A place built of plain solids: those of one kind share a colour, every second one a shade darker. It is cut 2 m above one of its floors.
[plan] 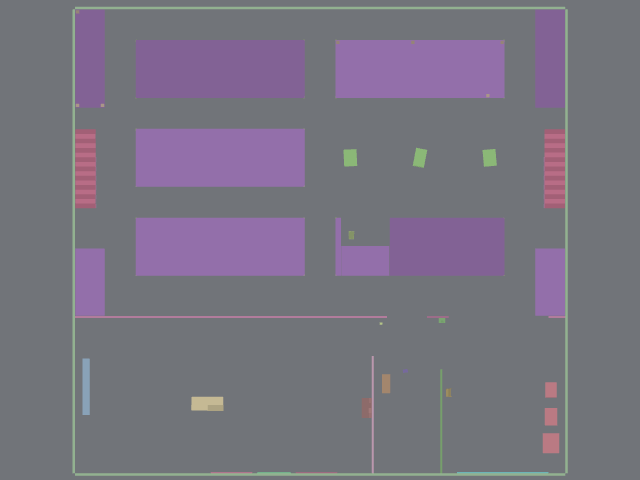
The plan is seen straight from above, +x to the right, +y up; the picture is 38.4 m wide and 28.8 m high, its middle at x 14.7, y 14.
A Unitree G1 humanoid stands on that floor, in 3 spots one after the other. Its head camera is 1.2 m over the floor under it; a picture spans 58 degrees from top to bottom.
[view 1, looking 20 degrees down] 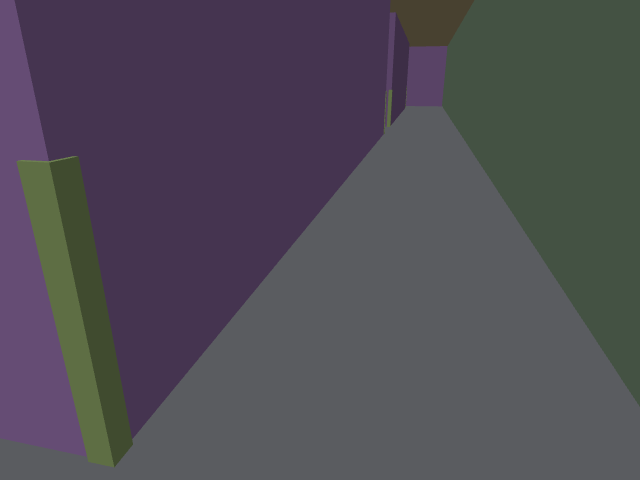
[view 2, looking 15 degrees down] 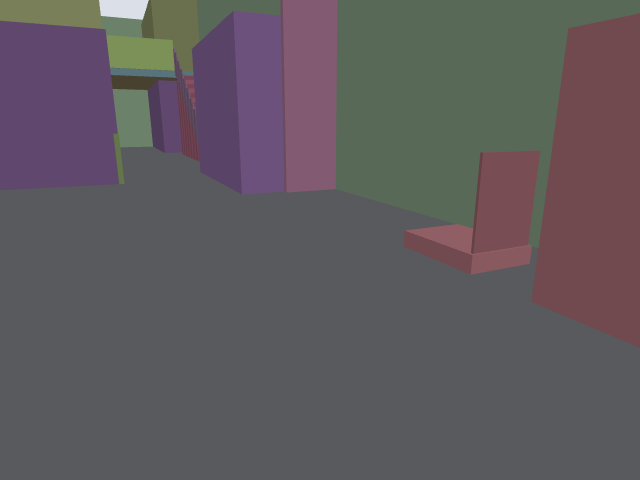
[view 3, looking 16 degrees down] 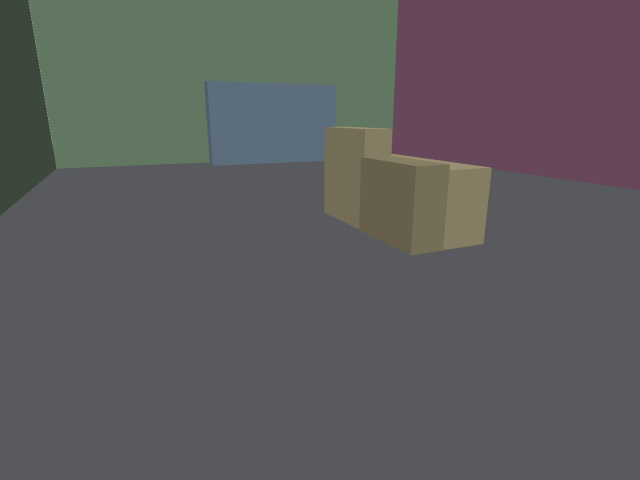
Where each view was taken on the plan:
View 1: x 26.70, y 26.93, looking -167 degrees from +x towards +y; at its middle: ground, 3.51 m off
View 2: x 25.66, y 2.00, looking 65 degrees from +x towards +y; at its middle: ground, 4.64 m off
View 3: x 11.94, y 1.50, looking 156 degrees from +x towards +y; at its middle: ground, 4.35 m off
